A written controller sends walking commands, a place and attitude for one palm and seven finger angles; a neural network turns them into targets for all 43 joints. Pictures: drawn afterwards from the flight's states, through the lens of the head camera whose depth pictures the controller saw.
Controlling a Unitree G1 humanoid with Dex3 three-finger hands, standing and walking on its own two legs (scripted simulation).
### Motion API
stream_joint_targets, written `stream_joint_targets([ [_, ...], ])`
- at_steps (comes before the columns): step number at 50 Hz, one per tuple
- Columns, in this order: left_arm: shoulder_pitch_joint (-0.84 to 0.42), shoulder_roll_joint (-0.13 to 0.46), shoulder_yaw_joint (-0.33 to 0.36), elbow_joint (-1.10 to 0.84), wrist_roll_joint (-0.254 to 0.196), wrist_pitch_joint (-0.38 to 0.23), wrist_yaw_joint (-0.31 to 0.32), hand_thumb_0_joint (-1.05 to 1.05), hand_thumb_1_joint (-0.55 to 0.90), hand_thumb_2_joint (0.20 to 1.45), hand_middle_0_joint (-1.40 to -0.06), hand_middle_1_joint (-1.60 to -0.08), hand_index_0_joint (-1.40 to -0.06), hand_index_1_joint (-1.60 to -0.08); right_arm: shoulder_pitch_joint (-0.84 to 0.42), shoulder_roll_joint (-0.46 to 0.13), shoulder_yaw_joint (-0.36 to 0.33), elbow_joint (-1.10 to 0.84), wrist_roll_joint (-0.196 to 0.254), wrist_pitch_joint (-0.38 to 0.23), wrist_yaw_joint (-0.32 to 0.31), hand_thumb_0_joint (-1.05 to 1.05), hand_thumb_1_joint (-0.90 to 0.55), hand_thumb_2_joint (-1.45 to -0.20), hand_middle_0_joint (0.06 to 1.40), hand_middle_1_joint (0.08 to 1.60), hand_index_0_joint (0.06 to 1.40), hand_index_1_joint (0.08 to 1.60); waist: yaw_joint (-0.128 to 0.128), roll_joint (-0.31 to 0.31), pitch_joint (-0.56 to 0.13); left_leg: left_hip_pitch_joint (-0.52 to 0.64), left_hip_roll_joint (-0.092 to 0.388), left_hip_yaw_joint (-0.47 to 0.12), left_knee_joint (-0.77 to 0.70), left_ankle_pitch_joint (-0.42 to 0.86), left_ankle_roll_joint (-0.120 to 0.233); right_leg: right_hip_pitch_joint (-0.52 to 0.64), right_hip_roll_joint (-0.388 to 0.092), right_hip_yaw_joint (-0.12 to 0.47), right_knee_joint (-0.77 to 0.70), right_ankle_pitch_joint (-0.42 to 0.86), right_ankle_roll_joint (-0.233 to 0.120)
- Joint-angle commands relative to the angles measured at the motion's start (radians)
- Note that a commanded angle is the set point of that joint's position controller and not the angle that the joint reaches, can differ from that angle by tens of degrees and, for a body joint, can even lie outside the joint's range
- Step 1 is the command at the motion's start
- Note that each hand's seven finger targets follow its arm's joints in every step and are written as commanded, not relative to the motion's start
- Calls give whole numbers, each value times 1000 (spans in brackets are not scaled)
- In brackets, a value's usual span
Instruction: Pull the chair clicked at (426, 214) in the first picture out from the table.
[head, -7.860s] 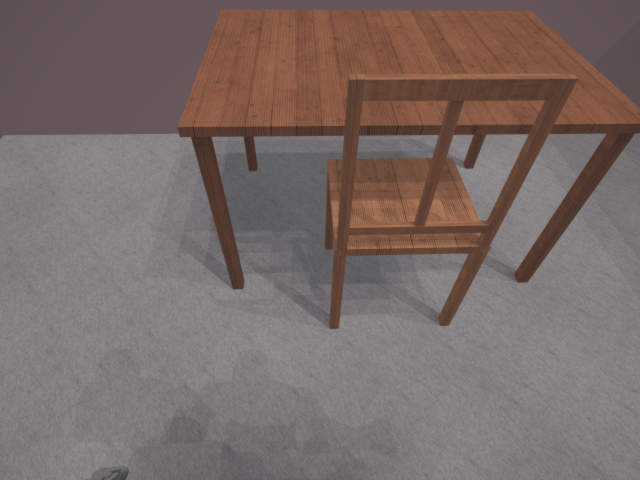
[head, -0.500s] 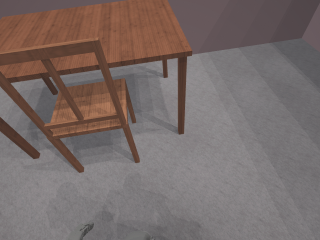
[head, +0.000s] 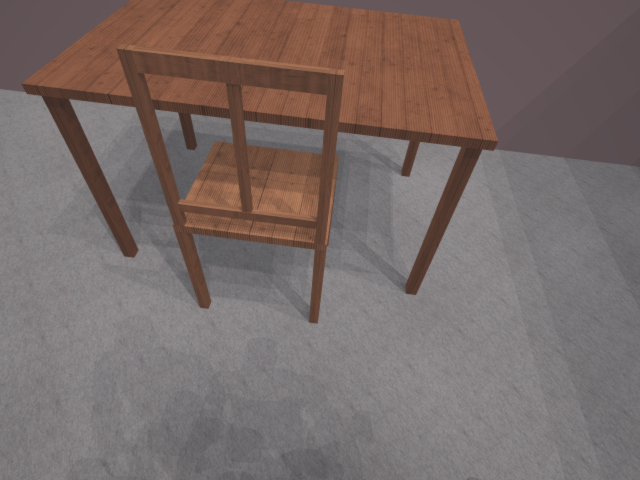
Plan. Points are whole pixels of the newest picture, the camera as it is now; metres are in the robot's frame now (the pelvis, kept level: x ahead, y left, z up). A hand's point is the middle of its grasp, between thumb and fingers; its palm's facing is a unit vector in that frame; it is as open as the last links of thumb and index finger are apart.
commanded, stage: take the last steps up to it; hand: left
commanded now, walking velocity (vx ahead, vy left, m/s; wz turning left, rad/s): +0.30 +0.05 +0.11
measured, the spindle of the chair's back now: (241, 155) +0.75 +0.26 -0.07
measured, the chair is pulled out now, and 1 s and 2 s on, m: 0.00 0.00 0.00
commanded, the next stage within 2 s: come to a stop and stand still in 0.82 s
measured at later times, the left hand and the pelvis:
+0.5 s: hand out of the picture +0.06 +0.14 -0.15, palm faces +0.15 -0.97 -0.20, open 7.3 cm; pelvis +0.10 -0.02 +0.01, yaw +4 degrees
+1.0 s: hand (192, 361) +0.31 +0.25 -0.17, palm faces +0.11 -0.97 -0.22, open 7.4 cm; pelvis +0.26 +0.06 +0.00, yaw +3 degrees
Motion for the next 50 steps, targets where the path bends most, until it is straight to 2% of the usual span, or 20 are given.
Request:
stream_joint_targets([
  [1, -44, 38, 1, -90, 2, -42, -12, 0, 900, 900, -200, -300, -200, -300, 116, -181, -53, -9, -2, -22, -15, 0, -900, -900, 200, 300, 200, 300, -68, 176, 54, 2, 226, -257, -301, -94, 168, -120, -13, 4, -77, 41, -9],
  [7, -80, 6, -4, -114, 3, -65, -18, 0, 900, 900, -200, -300, -200, -300, 168, -169, -60, 24, -8, -32, -13, 0, -900, -900, 200, 300, 200, 300, -69, 152, 46, -38, 221, -271, -278, -150, 177, 33, 18, -17, -355, 43, -21],
  [10, 81, 15, 8, -53, 6, -84, -13, 0, 900, 900, -200, -300, -200, -300, 150, -140, -52, 36, -2, -32, -13, 0, -900, -900, 200, 300, 200, 300, 9, 66, 16, -210, 131, -182, -79, -214, 102, 361, 39, -14, -595, 138, -27],
  [11, 176, 80, 22, -25, 14, -97, -5, 0, 900, 900, -200, -300, -200, -300, 158, -92, -42, 29, 9, -38, -10, 0, -900, -900, 200, 300, 200, 300, 48, -93, -7, -360, 35, -76, 165, -230, 50, 504, -114, 193, -720, -44, -69],
  [12, 264, 176, 43, -15, 12, -100, 4, 0, 900, 900, -200, -300, -200, -300, 125, -58, -37, -18, 8, -41, 1, 0, -900, -900, 200, 300, 200, 300, 83, -298, 7, -536, -46, 18, 442, -316, 10, 553, -363, 566, -907, -187, -177],
  [13, 264, 172, 44, -14, -6, -104, 11, 0, 900, 900, -200, -300, -200, -300, 95, -131, -55, -23, -8, -36, 7, 0, -900, -900, 200, 300, 200, 300, 74, -209, 26, -541, 19, -63, 581, -258, 15, 428, -397, 647, -980, -344, -223],
  [14, 183, 139, 38, -22, -6, -105, 14, 0, 900, 900, -200, -300, -200, -300, 62, -122, -64, -17, -10, -33, 15, 0, -900, -900, 200, 300, 200, 300, 41, -153, 103, -556, 48, -69, 661, -159, 14, 313, -368, 610, -997, -395, -226],
  [16, 64, 50, 17, -50, -3, -115, 19, 0, 900, 900, -200, -300, -200, -300, 136, -92, -64, 30, -16, -23, 24, 0, -900, -900, 200, 300, 200, 300, -35, -62, 101, -489, 93, -57, 659, -2, -9, 222, -281, 355, -962, -165, -177],
  [19, 74, 13, 10, -29, -4, -131, 20, 0, 900, 900, -200, -300, -200, -300, 184, -47, -58, 56, -14, -15, 30, 0, -900, -900, 200, 300, 200, 300, -59, -84, 72, -432, 105, -5, 588, 88, -37, 227, -205, 148, -949, 118, -162],
  [25, 174, 24, 11, 39, -2, -144, 18, 0, 900, 900, -200, -300, -200, -300, 70, -27, -56, 18, -9, -26, 42, 0, -900, -900, 200, 300, 200, 300, -19, -79, 66, -483, 111, 49, 386, 129, -50, 355, -196, 79, -918, 336, -181],
  [30, 159, 37, 18, 60, 6, -133, 25, 0, 900, 900, -200, -300, -200, -300, 7, -15, -49, -4, -3, -41, 48, 0, -900, -900, 200, 300, 200, 300, -14, -144, 87, -319, 90, 68, 201, 83, -19, 298, -211, 54, -861, 380, -168],
  [32, 154, 47, 23, 65, 5, -123, 25, 0, 900, 900, -200, -300, -200, -300, 45, -29, -49, 6, -4, -50, 42, 0, -900, -900, 200, 300, 200, 300, -35, -128, 66, -197, 59, 92, 119, 77, -6, 280, -197, 40, -785, 399, -155],
  [33, 134, 43, 26, 62, 3, -119, 26, 0, 900, 900, -200, -300, -200, -300, 140, -49, -53, 35, -9, -58, 33, 0, -900, -900, 200, 300, 200, 300, -84, -90, 27, -54, 37, 98, 34, 100, -1, 249, -164, 6, -654, 452, -137],
  [34, 148, 14, 20, 63, -2, -116, 23, 0, 900, 900, -200, -300, -200, -300, 277, -108, -63, 77, -15, -66, 20, 0, -900, -900, 200, 300, 200, 300, -132, 24, -72, 139, 61, 66, -22, 124, 11, 214, -108, -35, -422, 454, -116],
  [35, 211, -41, 13, 54, -15, -111, 15, 0, 900, 900, -200, -300, -200, -300, 383, -227, -88, 96, -26, -73, 2, 0, -900, -900, 200, 300, 200, 300, -146, 289, -192, 349, 310, -252, -58, 247, 93, -6, 26, -103, -119, 92, -69],
  [36, 167, -54, 5, 18, -14, -117, 14, 0, 900, 900, -200, -300, -200, -300, 429, -254, -89, 104, -9, -59, -9, 0, -900, -900, 200, 300, 200, 300, -153, 314, -207, 364, 418, -408, -150, 357, 171, -130, 79, -31, 84, -173, -75],
  [38, 60, -48, 2, 3, -13, -110, 17, 0, 900, 900, -200, -300, -200, -300, 291, -197, -79, 77, -4, -60, -23, 0, -900, -900, 200, 300, 200, 300, -131, 221, -114, 187, 416, -336, -178, 262, 213, -216, 0, 43, 241, -87, -81],
  [42, 99, -78, 2, 26, -6, -80, 0, 0, 900, 900, -200, -300, -200, -300, 124, -86, -40, 52, -2, -74, -23, 0, -900, -900, 200, 300, 200, 300, -27, 178, -9, -97, 289, -82, -238, 290, 152, -37, -34, 23, 16, 38, -57],
  [47, 63, -86, -9, -7, 3, -71, 1, 0, 900, 900, -200, -300, -200, -300, 94, -97, -47, 48, -5, -55, -18, 0, -900, -900, 200, 300, 200, 300, -18, 135, 25, -187, 274, -52, -220, 167, 155, 128, 4, -14, -312, 134, -40],
  [50, 125, -25, -13, 22, 4, -87, 21, 0, 900, 900, -200, -300, -200, -300, 91, -62, -29, 61, 5, -46, -23, 0, -900, -900, 200, 300, 200, 300, 15, -16, -30, -160, 148, 41, -8, 157, 20, 306, -29, 64, -632, 478, -25],
])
